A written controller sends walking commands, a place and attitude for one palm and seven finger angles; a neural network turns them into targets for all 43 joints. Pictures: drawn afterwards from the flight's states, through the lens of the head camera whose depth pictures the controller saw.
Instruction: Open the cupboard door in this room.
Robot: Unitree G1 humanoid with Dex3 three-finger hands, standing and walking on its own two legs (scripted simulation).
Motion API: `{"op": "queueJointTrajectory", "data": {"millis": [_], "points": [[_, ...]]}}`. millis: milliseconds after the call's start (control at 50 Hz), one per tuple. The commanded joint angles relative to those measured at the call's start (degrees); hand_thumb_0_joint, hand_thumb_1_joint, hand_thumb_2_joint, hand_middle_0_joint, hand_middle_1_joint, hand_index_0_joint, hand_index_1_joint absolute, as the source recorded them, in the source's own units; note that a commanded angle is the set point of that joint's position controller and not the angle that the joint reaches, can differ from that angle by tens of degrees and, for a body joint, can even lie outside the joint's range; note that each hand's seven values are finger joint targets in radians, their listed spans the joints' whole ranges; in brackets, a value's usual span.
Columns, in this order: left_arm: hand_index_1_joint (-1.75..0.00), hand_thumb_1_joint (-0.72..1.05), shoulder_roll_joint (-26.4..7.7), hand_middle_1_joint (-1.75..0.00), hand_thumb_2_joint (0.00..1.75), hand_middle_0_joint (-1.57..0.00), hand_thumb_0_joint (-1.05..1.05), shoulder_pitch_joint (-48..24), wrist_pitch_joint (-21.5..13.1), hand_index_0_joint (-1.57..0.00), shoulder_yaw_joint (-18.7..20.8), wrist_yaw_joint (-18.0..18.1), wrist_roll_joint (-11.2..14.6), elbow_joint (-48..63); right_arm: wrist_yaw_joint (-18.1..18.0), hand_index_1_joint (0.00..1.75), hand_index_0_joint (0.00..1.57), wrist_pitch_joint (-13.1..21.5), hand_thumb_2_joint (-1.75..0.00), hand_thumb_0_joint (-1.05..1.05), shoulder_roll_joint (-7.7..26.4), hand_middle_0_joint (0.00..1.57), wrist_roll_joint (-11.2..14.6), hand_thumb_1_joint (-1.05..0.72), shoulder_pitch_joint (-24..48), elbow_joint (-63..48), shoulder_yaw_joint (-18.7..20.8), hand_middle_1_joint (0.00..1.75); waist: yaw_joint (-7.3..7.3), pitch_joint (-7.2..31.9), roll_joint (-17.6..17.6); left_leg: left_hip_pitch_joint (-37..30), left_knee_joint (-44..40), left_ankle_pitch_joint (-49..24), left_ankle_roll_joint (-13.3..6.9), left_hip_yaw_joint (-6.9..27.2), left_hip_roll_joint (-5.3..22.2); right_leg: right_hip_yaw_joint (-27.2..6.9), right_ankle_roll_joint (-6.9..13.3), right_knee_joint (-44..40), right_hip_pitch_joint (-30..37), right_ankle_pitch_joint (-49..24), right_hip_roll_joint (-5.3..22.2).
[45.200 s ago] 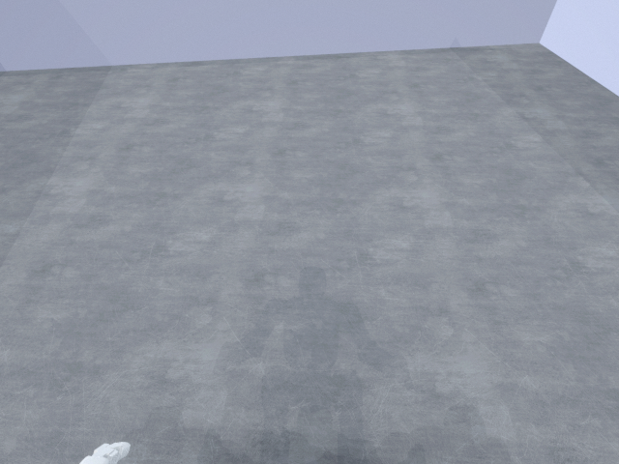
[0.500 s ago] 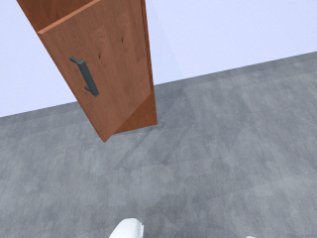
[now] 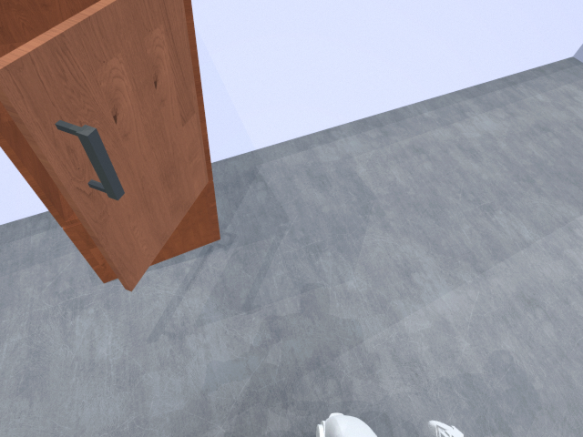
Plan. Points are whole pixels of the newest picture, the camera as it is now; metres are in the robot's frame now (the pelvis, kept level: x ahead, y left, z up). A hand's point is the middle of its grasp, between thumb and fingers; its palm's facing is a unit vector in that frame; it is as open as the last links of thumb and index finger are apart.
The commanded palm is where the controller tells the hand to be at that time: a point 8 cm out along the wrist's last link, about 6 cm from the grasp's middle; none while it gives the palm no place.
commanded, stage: walk to a spot facing it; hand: left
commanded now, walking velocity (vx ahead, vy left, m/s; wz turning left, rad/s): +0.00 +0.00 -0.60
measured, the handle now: (92, 162) +0.46 +0.38 +0.04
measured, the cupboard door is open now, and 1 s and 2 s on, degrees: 42 42 42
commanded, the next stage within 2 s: none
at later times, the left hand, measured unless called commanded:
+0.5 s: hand (223, 412) +0.16 +0.11 -0.15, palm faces -0.33 -0.91 -0.26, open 7.4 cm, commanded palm none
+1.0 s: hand (271, 325) +0.31 +0.06 -0.17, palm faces -0.58 -0.80 -0.15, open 7.4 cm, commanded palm none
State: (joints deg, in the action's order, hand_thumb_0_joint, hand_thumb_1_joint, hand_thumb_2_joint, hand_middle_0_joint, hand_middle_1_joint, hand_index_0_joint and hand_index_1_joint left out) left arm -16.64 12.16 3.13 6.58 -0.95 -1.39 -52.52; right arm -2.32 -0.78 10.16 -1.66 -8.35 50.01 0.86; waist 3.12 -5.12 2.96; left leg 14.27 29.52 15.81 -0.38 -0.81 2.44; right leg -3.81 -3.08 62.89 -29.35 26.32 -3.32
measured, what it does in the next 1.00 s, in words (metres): walks ahead, turning right: right foot, then left foot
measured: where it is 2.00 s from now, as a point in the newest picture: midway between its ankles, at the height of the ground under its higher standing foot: (413, 385)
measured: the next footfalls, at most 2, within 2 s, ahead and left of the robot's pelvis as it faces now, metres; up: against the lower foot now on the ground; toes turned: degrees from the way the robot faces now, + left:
right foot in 0.28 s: +0.02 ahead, -0.14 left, +0.00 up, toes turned -17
left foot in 0.72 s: +0.14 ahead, +0.06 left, +0.00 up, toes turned -26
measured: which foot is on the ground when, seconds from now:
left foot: down 0.00-0.28, up 0.30-0.70, down 0.72-1.00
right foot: up 0.00-0.26, down 0.28-0.72, up 0.74-1.00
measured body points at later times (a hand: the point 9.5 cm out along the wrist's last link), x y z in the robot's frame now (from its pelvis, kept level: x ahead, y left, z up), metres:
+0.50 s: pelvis +0.00 -0.04 +0.00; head +0.04 -0.07 +0.45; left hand +0.18 +0.16 -0.13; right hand -0.05 -0.31 -0.15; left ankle +0.04 +0.11 -0.66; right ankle -0.02 -0.13 -0.74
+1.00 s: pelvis +0.13 -0.05 +0.01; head +0.18 -0.05 +0.45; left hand +0.34 +0.10 -0.15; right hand -0.04 -0.23 -0.13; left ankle +0.11 +0.07 -0.74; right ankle +0.08 -0.20 -0.64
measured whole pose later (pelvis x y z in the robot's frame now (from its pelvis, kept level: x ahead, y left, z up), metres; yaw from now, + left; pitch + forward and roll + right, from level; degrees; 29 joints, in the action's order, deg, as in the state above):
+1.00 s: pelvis +0.13 -0.05 +0.01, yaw -38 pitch +1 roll -2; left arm -14.1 10.0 1.8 5.6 -3.4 -1.7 -54.1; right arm -2.2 4.0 8.8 -1.7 -23.2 55.9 0.5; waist 0.2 -3.6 2.1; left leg 1.9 20.1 19.1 0.1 -11.6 4.6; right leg 2.3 0.2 65.0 -38.2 11.0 2.4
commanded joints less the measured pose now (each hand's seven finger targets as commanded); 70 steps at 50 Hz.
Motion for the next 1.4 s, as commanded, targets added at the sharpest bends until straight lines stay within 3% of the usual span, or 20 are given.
{"op": "queueJointTrajectory", "data": {"millis": [0, 220, 240, 260, 280, 400, 580, 660, 680, 700, 720, 760, 840, 1040, 1120, 1160, 1180, 1200, 1260, 1380], "points": [[-0.30, 0.90, -1.7, -0.30, 0.90, -0.20, 0.00, 0.5, -0.4, -0.20, -0.3, -1.2, 0.0, 4.5, -0.8, 0.30, 0.20, 1.6, -0.90, 0.00, 11.7, 0.20, -0.1, -0.90, -2.9, -3.5, 2.9, 0.30, -2.08, 6.1, -13.1, -7.9, -9.5, -27.8, -6.2, 3.4, 13.1, 3.4, -1.4, 3.8, -4.8, -3.6, 3.8], [-0.30, 0.90, -2.0, -0.30, 0.90, -0.20, 0.00, -2.1, -1.3, -0.20, -1.4, -1.3, 0.3, 4.6, 0.4, 0.30, 0.20, 0.9, -0.90, 0.00, 14.7, 0.20, 0.1, -0.90, -7.7, -0.6, 4.4, 0.30, -2.70, 6.8, -13.8, -4.4, -0.2, -25.0, -3.1, -4.1, 16.1, 9.4, 2.8, -31.5, 16.0, -10.7, 3.6], [-0.30, 0.90, -4.7, -0.30, 0.90, -0.20, 0.00, 2.3, -1.7, -0.20, -0.8, -0.9, 0.1, 3.3, 0.7, 0.30, 0.20, 0.9, -0.90, 0.00, 13.8, 0.20, 0.6, -0.90, -6.9, -1.0, 4.4, 0.30, -0.37, 8.9, -7.8, 1.2, 7.4, -18.1, -0.1, -6.7, 13.9, 5.6, 4.4, -38.8, 25.5, -20.1, 6.5], [-0.30, 0.90, -12.0, -0.30, 0.90, -0.20, 0.00, 6.1, -2.6, -0.20, 0.7, 0.2, -0.7, 2.3, 1.0, 0.30, 0.20, 0.7, -0.90, 0.00, 8.9, 0.20, 1.3, -0.90, -6.3, -3.2, 3.3, 0.30, 1.23, 10.7, 13.4, 15.8, 21.8, 8.3, 4.1, -12.5, 5.2, -15.8, 10.0, -43.9, 35.1, -38.4, 22.0], [-0.30, 0.90, -14.4, -0.30, 0.90, -0.20, 0.00, 8.7, -2.3, -0.20, 1.1, 1.1, 0.3, 1.4, 0.7, 0.30, 0.20, 0.0, -0.90, 0.00, 9.2, 0.20, 1.2, -0.90, -2.7, -5.0, 3.0, 0.30, 3.55, 10.5, 15.7, 19.7, 32.3, 23.1, 4.3, -5.4, 2.2, -20.9, 15.2, -42.5, 31.9, -51.0, 27.6], [-0.30, 0.90, -7.1, -0.30, 0.90, -0.20, 0.00, -1.3, -2.5, -0.20, -0.3, 2.1, 0.4, 4.6, 1.3, 0.30, 0.20, -1.1, -0.90, 0.00, 8.1, 0.20, 0.8, -0.90, -4.3, -1.5, 3.4, 0.30, -2.56, 8.3, 5.0, 17.4, 33.8, 7.2, 5.5, -0.5, 3.2, -10.9, 13.3, -43.1, 23.2, -29.9, 16.0], [-0.30, 0.90, -8.0, -0.30, 0.90, -0.20, 0.00, 2.5, -3.8, -0.20, 0.5, 0.7, -0.3, 3.4, 2.5, 0.30, 0.20, 1.1, -0.90, 0.00, 7.9, 0.20, 0.8, -0.90, 1.7, -4.5, 4.2, 0.30, -0.22, 3.0, 6.7, 14.2, 16.5, 9.4, 4.2, -0.7, -0.1, -22.1, 15.4, -49.7, 18.1, 3.4, 14.9], [-0.30, 0.90, -6.4, -0.30, 0.90, -0.20, 0.00, -2.1, -3.8, -0.20, 0.6, 0.2, 0.2, 4.3, 1.6, 0.30, 0.20, 2.8, -0.90, 0.00, 8.2, 0.20, 0.9, -0.90, -7.8, -1.6, 4.0, 0.30, -5.92, 4.0, 4.3, -9.4, -2.4, 2.5, 3.1, -2.2, -1.9, -18.3, 11.4, -42.6, 2.7, 5.0, 9.4], [-0.30, 0.90, -2.4, -0.30, 0.90, -0.20, 0.00, -2.5, -3.9, -0.20, -0.3, -0.1, 0.4, 5.1, 0.8, 0.30, 0.20, 3.3, -0.90, 0.00, 11.5, 0.20, 0.6, -0.90, -13.4, 0.1, 4.7, 0.30, -8.41, 6.4, -6.5, -20.3, -9.9, 9.6, 1.6, 5.6, 5.7, -13.1, 8.3, -33.0, -6.4, 5.6, 3.7], [-0.30, 0.90, 0.9, -0.30, 0.90, -0.20, 0.00, -3.3, -3.9, -0.20, -1.0, -0.7, 1.0, 6.7, 0.3, 0.30, 0.20, 3.7, -0.90, 0.00, 17.8, 0.20, -0.7, -0.90, -20.1, 1.2, 6.0, 0.30, -11.21, 8.2, -24.5, -25.2, -18.2, 24.6, -3.7, 28.4, 22.8, -0.7, 4.4, -12.2, -16.3, 9.9, -3.5], [-0.30, 0.90, -1.4, -0.30, 0.90, -0.20, 0.00, -7.9, -4.2, -0.20, -0.6, -1.0, 0.2, 8.2, -0.1, 0.30, 0.20, 3.6, -0.90, 0.00, 18.4, 0.20, -0.5, -0.90, -20.6, 1.2, 5.7, 0.30, -11.28, 4.0, -16.9, -18.0, -22.6, 27.0, -7.7, 33.6, 28.7, -1.4, 4.0, -3.3, -18.0, 6.3, 2.2], [-0.30, 0.90, -1.1, -0.30, 0.90, -0.20, 0.00, -6.6, -4.5, -0.20, 0.2, -2.3, -0.9, 6.7, 0.3, 0.30, 0.20, 4.2, -0.90, 0.00, 13.5, 0.20, -0.9, -0.90, -14.7, -0.8, 4.1, 0.30, -7.03, 0.4, -7.2, -10.5, -21.6, 16.0, -6.6, 24.0, 21.9, 0.1, 3.5, 4.4, -15.5, -3.1, 4.9], [-0.30, 0.90, 2.2, -0.30, 0.90, -0.20, 0.00, -2.4, -3.2, -0.20, -1.1, -2.8, -0.6, 3.3, -0.1, 0.30, 0.20, 5.6, -0.90, 0.00, 7.9, 0.20, 0.1, -0.90, -15.5, 1.3, 1.9, 0.30, -4.22, 1.9, -11.4, -14.2, -15.0, -23.7, 1.5, 0.4, 13.4, 3.7, 2.5, 8.7, -15.5, -13.8, 5.5], [-0.30, 0.90, 4.2, -0.30, 0.90, -0.20, 0.00, -15.5, -3.0, -0.20, -3.0, -3.3, 0.0, 5.5, -0.3, 0.30, 0.20, 5.1, -0.90, 0.00, 7.3, 0.20, -0.5, -0.90, -24.1, 6.8, 1.2, 0.30, -6.87, -2.3, -12.1, -17.4, -13.1, -39.8, -2.2, -10.2, 15.3, 12.5, 5.1, -17.9, -8.9, -15.5, 4.9], [-0.30, 0.90, 1.2, -0.30, 0.90, -0.20, 0.00, -3.4, -3.6, -0.20, -1.8, -2.3, 0.0, 2.3, -0.2, 0.30, 0.20, 5.0, -0.90, 0.00, 10.6, 0.20, -0.1, -0.90, -20.3, 6.7, 1.9, 0.30, 0.09, 4.1, -11.7, -15.1, 2.1, -60.9, -2.6, -12.3, 16.9, 14.2, 9.5, -23.6, 11.5, -9.9, 0.4], [-0.30, 0.90, -6.5, -0.30, 0.90, -0.20, 0.00, 14.1, -4.8, -0.20, 0.4, -1.3, -0.4, -2.6, 0.8, 0.30, 0.20, 5.1, -0.90, 0.00, 9.4, 0.20, 1.6, -0.90, -16.3, 4.8, 1.8, 0.30, 8.68, 14.3, -0.3, 5.1, 30.4, -32.7, 1.1, -15.5, 10.4, 0.7, 14.6, -32.9, 42.5, -11.5, 10.4], [-0.30, 0.90, -11.6, -0.30, 0.90, -0.20, 0.00, 17.6, -5.0, -0.20, 1.4, -0.2, 0.3, -3.1, 0.9, 0.30, 0.20, 5.0, -0.90, 0.00, 5.3, 0.20, 2.4, -0.90, -17.0, 2.7, 1.4, 0.30, 7.53, 20.0, 12.1, 21.6, 52.3, 17.9, 3.8, -10.4, -0.5, -32.8, 21.4, -41.8, 49.5, -15.1, 27.3], [-0.30, 0.90, -12.3, -0.30, 0.90, -0.20, 0.00, 13.1, -4.4, -0.20, 1.5, 0.7, 1.4, -2.0, 1.0, 0.30, 0.20, 4.4, -0.90, 0.00, 7.4, 0.20, 1.9, -0.90, -11.6, 1.8, 2.1, 0.30, 6.01, 12.7, 5.6, 26.7, 56.0, 16.0, 1.8, -0.1, 2.4, -33.0, 21.2, -48.1, 41.1, -7.3, 27.6], [-0.30, 0.90, -3.7, -0.30, 0.90, -0.20, 0.00, 0.4, -5.6, -0.20, -1.4, 1.0, 1.2, 0.9, 1.4, 0.30, 0.20, 3.0, -0.90, 0.00, 5.0, 0.20, 0.8, -0.90, -11.4, 4.1, 2.5, 0.30, -3.07, 0.7, -0.4, 19.5, 46.1, 1.5, 2.8, 1.3, 7.9, -13.5, 12.8, -52.0, 15.3, -10.9, 19.6], [-0.30, 0.90, -0.4, -0.30, 0.90, -0.20, 0.00, 5.5, -8.0, -0.20, -1.8, 0.9, 0.9, -2.7, 2.0, 0.30, 0.20, 1.4, -0.90, 0.00, 2.7, 0.20, 0.3, -0.90, -13.3, 6.0, 2.7, 0.30, -4.82, 3.9, 1.3, 20.4, 32.9, -5.3, 3.7, -0.2, 6.2, -5.4, 7.9, -51.9, 19.9, -28.1, 12.5]]}}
